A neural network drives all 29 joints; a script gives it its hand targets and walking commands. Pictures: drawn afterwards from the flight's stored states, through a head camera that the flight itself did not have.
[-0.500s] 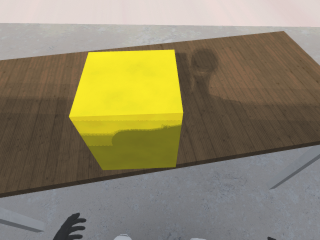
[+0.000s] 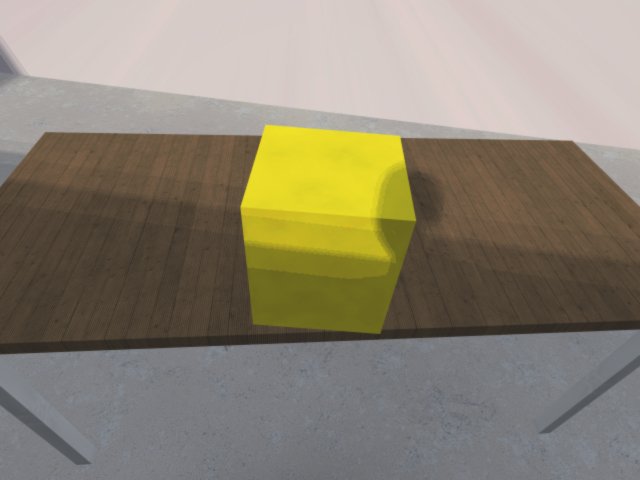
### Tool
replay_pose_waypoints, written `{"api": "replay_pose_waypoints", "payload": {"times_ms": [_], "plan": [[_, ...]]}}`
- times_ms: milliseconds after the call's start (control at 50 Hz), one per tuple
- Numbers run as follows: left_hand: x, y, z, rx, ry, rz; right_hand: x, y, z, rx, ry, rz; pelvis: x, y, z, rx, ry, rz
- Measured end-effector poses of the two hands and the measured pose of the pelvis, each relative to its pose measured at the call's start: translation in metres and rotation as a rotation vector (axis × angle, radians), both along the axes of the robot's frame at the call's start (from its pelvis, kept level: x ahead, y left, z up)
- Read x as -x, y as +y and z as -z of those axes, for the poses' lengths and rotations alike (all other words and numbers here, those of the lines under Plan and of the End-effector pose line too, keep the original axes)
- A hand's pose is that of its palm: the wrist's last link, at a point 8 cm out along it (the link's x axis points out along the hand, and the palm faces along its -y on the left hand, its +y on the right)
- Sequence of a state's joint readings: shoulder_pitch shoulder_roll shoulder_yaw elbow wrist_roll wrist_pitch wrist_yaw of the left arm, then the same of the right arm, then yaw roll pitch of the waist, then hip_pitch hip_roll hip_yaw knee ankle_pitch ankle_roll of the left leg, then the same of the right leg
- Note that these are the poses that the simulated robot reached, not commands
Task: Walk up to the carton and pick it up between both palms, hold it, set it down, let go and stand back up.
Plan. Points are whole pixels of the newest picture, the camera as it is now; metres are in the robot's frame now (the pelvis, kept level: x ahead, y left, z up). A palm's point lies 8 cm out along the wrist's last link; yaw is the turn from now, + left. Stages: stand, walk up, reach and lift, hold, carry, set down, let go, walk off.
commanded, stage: walk up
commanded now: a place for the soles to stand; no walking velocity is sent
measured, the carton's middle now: (324, 232) +0.49 +0.00 +0.05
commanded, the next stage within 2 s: none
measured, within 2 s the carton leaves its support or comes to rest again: neither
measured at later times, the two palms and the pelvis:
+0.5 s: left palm out of the picture +0.10 +0.24 -0.12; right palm out of the picture +0.05 -0.23 -0.13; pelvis +0.04 +0.00 +0.01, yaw -3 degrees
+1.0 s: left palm out of the picture +0.09 +0.24 -0.12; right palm out of the picture +0.05 -0.25 -0.13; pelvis +0.04 +0.00 +0.01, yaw -5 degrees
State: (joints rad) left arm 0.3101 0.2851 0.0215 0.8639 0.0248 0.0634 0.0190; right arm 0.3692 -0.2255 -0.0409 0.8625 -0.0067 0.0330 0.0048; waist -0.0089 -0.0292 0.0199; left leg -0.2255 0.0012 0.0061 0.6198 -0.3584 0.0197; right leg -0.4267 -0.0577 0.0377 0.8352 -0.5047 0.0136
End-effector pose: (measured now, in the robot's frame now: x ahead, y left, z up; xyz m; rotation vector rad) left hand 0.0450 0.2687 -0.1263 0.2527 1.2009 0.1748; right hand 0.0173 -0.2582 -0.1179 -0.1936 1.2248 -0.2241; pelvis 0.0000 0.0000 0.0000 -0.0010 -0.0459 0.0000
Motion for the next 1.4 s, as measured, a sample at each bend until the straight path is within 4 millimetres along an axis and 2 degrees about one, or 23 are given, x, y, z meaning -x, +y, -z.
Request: {"api": "replay_pose_waypoints", "payload": {"times_ms": [60,140,220,300,360,500,700,820,1000,1160,1220,1300,1340,1400], "plan": [[0.004,-0.002,-0.001,0.036,0.016,0.011,0.014,0.013,-0.009,0.006,0.038,0.011,-0.002,0.003,-0.009,0.012,0.015,-0.005],[0.005,-0.009,0.0,0.048,0.055,0.065,0.021,0.021,-0.013,-0.004,0.062,0.009,-0.004,0.004,-0.012,0.002,0.029,0.008],[-0.01,-0.019,0.0,0.045,0.056,0.093,0.021,0.017,-0.003,-0.018,0.077,0.018,-0.012,0.002,-0.009,-0.012,0.029,0.028],[-0.035,-0.031,-0.008,0.036,-0.011,0.099,0.008,0.013,0.008,-0.044,0.069,0.005,-0.021,-0.001,-0.007,0.015,0.017,0.036],[-0.046,-0.031,-0.011,0.034,-0.034,0.075,-0.009,0.016,0.012,-0.056,0.038,-0.01,-0.029,-0.002,-0.007,0.012,0.019,0.041],[-0.057,-0.025,-0.009,0.041,-0.006,0.085,-0.034,0.025,0.008,-0.066,0.012,-0.042,-0.04,0.001,-0.009,0.0,0.034,0.046],[-0.062,-0.026,0.0,0.05,0.014,0.095,-0.046,0.01,0.003,-0.014,0.006,-0.015,-0.049,0.001,-0.006,-0.01,0.019,0.061],[-0.062,-0.029,-0.001,0.04,0.022,0.105,-0.041,0.006,0.008,-0.022,0.024,-0.007,-0.048,-0.002,-0.005,-0.01,0.016,0.071],[-0.049,-0.024,-0.004,0.02,0.061,0.102,-0.03,0.009,0.012,-0.038,0.048,-0.004,-0.043,-0.003,-0.007,-0.01,0.015,0.084],[-0.043,-0.022,-0.004,0.019,0.059,0.118,-0.014,0.008,0.014,-0.031,0.083,0.007,-0.04,0.001,-0.005,-0.006,0.013,0.1],[-0.034,-0.012,-0.005,0.007,0.081,0.103,-0.01,0.008,0.014,-0.015,0.105,0.0,-0.042,0.009,-0.005,-0.003,0.02,0.115],[-0.024,0.012,-0.005,-0.013,0.146,0.111,-0.01,0.019,0.009,-0.005,0.1,0.009,-0.045,0.024,-0.006,-0.004,0.031,0.124],[-0.029,0.02,-0.004,-0.012,0.158,0.128,-0.008,0.027,0.005,-0.003,0.095,0.037,-0.048,0.029,-0.007,-0.016,0.033,0.134],[-0.049,0.022,-0.003,-0.01,0.139,0.164,-0.001,0.036,0.001,-0.002,0.104,0.083,-0.054,0.034,-0.009,-0.009,0.031,0.148]]}}
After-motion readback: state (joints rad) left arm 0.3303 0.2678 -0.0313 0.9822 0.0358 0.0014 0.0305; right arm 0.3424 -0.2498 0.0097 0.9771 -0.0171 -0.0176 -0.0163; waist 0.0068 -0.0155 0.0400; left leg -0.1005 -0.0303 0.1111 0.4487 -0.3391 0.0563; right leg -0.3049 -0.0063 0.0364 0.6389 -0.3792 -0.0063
